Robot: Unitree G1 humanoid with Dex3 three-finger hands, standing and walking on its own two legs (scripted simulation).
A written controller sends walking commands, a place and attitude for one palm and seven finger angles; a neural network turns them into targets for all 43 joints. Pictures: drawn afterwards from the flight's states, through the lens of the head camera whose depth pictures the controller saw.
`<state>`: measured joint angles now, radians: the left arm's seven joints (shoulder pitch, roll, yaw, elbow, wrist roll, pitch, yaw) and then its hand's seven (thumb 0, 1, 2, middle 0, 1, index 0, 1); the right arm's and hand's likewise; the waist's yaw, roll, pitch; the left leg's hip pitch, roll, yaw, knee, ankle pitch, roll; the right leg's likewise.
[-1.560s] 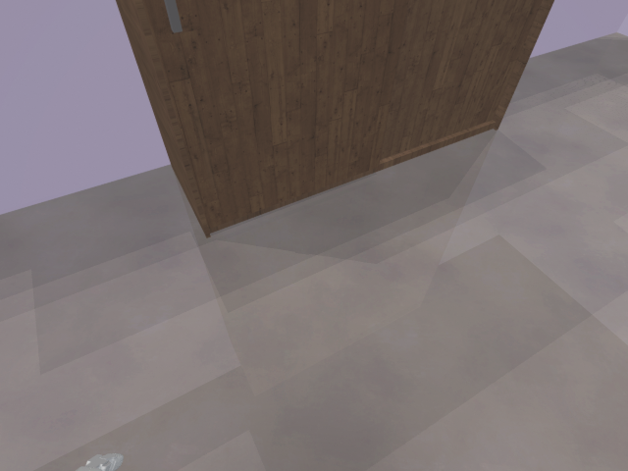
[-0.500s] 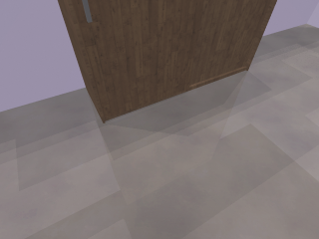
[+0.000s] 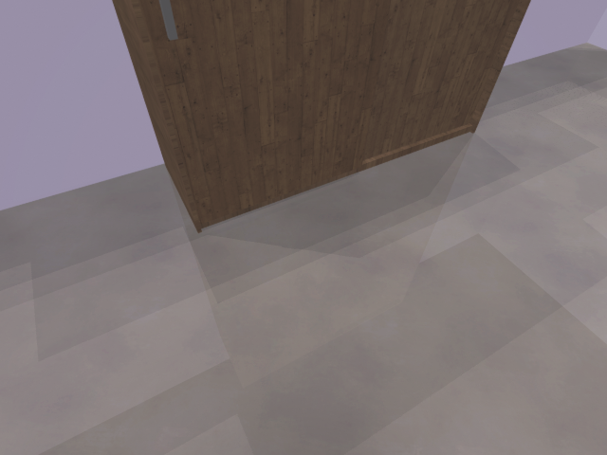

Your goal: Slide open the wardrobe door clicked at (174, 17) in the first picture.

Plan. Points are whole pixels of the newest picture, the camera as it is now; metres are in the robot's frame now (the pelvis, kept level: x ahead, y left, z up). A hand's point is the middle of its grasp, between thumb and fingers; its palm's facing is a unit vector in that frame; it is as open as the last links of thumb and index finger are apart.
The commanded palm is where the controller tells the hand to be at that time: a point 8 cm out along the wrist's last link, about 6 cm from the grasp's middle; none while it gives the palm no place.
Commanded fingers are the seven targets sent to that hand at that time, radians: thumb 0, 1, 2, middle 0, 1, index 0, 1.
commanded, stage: walk to a spot facing it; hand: left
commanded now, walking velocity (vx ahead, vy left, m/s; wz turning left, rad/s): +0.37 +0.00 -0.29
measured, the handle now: (164, 6) +1.13 +0.45 +0.14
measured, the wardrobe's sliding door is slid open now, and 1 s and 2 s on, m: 0.00 0.00 0.00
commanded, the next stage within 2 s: turn to face it in 1.24 s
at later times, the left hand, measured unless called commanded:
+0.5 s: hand out of the picture +0.00 +0.17 -0.19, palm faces +0.02 -0.99 -0.11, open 7.3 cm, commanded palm none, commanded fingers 0.00 0.90 0.90 -0.20 -0.30 -0.20 -0.30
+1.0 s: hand (256, 271) +0.50 +0.13 -0.17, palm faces -0.32 -0.93 -0.19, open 7.4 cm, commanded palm none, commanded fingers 0.00 0.90 0.90 -0.20 -0.30 -0.20 -0.30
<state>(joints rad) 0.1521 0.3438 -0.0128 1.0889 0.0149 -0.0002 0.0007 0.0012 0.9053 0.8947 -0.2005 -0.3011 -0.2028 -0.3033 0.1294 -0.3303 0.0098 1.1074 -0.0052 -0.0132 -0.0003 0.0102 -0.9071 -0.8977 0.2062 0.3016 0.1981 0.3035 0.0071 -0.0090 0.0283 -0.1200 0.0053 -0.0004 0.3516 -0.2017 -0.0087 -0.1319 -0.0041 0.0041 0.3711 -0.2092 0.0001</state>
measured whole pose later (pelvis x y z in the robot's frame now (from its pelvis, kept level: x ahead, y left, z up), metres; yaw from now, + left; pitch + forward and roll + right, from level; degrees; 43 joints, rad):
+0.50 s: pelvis +0.12 +0.02 -0.02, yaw -5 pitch +0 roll -1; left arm 0.53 0.13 0.02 1.16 0.03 -0.03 0.01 0.00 0.91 0.89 -0.20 -0.30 -0.20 -0.30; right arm 0.23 -0.16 -0.03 1.05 -0.01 -0.03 0.02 0.02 -0.91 -0.90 0.20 0.30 0.19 0.30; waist 0.04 -0.05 0.02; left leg -0.41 0.06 0.10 0.72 -0.36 0.00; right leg -0.04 0.00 0.08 0.46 -0.42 0.01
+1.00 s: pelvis +0.32 +0.00 -0.02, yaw -16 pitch -1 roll +0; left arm 0.08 0.19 0.06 0.96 0.04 0.00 -0.03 0.00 0.91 0.90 -0.19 -0.30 -0.19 -0.30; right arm 0.50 -0.11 -0.03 1.16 -0.03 -0.07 -0.02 0.01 -0.92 -0.90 0.20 0.30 0.19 0.30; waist -0.06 0.00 0.08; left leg 0.13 0.06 0.32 0.35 -0.44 -0.03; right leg -0.53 -0.05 -0.13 0.67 -0.18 -0.06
